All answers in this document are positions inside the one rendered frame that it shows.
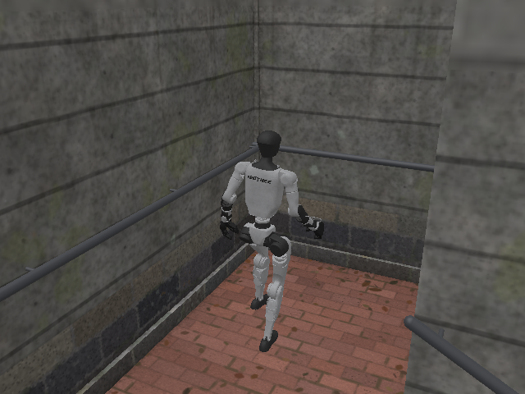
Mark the left robot thigh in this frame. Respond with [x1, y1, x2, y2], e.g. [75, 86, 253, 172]
[239, 222, 270, 269]

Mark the left robot hand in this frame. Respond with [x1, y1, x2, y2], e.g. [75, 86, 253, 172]
[220, 220, 239, 240]

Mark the robot right shin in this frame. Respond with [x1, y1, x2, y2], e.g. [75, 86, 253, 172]
[263, 286, 284, 341]

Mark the left robot forearm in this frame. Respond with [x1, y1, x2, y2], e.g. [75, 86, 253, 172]
[221, 192, 233, 222]

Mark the right robot forearm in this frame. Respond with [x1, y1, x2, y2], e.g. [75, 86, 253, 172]
[295, 205, 319, 231]

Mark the robot left upper arm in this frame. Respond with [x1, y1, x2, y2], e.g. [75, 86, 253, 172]
[222, 162, 251, 204]

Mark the robot right upper arm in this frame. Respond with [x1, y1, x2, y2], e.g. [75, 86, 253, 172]
[280, 169, 301, 217]

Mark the right robot hand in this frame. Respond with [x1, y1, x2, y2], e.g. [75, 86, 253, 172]
[306, 222, 324, 239]

